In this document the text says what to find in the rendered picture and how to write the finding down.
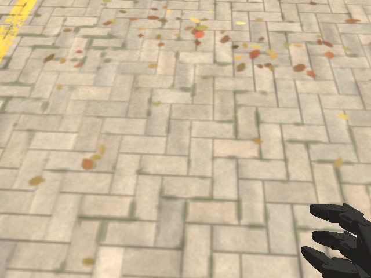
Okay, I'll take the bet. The right robot hand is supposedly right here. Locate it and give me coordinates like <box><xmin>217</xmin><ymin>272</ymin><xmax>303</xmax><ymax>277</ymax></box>
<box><xmin>301</xmin><ymin>203</ymin><xmax>371</xmax><ymax>278</ymax></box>

